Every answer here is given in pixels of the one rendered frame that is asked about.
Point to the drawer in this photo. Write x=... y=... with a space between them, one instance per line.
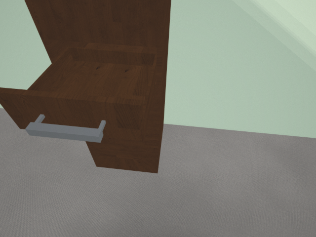
x=84 y=86

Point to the handle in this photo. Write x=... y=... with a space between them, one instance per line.
x=65 y=132

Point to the cabinet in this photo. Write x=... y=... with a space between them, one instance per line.
x=129 y=25

